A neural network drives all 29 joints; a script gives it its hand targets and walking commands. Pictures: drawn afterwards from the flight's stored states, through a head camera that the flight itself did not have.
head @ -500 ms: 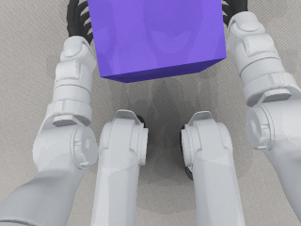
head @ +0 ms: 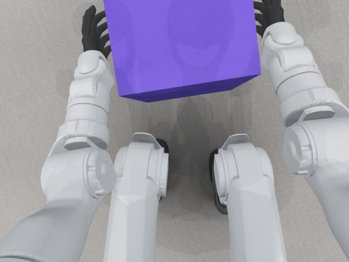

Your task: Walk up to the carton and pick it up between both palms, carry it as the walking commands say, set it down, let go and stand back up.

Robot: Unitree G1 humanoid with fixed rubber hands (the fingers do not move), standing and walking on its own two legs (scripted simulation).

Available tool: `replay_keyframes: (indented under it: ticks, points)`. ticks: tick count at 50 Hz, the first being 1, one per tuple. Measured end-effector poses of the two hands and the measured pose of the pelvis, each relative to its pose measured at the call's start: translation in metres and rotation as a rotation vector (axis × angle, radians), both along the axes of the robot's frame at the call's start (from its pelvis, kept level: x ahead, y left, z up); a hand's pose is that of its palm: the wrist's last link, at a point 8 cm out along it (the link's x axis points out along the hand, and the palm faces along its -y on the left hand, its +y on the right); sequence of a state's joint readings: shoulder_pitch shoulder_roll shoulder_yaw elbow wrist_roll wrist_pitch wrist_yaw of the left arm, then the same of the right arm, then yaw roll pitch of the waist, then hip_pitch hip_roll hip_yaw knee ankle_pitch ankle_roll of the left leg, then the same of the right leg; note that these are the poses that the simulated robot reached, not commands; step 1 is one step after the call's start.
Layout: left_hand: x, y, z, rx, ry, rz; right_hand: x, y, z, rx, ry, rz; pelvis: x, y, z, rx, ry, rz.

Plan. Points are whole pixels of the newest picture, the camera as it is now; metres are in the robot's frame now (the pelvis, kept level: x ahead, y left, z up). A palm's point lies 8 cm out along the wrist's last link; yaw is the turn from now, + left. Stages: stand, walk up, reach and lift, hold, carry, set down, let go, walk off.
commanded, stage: set down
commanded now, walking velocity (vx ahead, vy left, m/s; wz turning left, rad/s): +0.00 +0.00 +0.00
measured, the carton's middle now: (182, 48) +0.51 +0.02 -0.23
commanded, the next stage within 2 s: none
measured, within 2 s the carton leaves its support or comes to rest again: neither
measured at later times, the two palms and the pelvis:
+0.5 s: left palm (96, 50) +0.49 +0.19 -0.15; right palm (270, 27) +0.53 -0.15 -0.16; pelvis -0.01 +0.00 +0.00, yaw +0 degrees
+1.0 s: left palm (87, 58) +0.48 +0.23 -0.18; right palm (283, 33) +0.52 -0.18 -0.18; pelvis +0.01 +0.01 +0.00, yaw +0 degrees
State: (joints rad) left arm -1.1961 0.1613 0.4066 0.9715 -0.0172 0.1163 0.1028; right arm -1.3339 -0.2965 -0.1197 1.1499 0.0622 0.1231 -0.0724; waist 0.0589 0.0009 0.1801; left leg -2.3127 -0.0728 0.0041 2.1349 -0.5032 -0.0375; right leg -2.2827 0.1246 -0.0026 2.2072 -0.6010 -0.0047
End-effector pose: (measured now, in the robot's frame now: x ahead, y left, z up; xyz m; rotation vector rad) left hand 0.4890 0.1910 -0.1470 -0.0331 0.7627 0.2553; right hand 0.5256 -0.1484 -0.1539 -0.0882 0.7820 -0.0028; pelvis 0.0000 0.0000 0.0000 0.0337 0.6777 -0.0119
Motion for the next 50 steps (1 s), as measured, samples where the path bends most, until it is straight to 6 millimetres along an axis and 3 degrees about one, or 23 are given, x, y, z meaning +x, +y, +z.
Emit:
replay_keyframes:
  ticks: [23, 33, 50]
  points:
    - [0.002, 0.002, -0.002, 0.009, -0.021, -0.029, 0.001, -0.001, -0.002, 0.01, -0.026, -0.002, -0.005, 0.001, -0.004, 0.003, -0.021, 0.0]
    - [-0.003, 0.002, -0.023, 0.033, 0.022, -0.052, -0.009, -0.005, -0.023, 0.007, -0.032, -0.017, -0.003, 0.002, 0.004, 0.004, -0.006, 0.001]
    - [-0.006, 0.034, -0.03, 0.058, 0.008, -0.021, -0.006, -0.035, -0.027, -0.028, -0.039, -0.043, 0.008, 0.006, 0.0, -0.002, 0.033, -0.006]
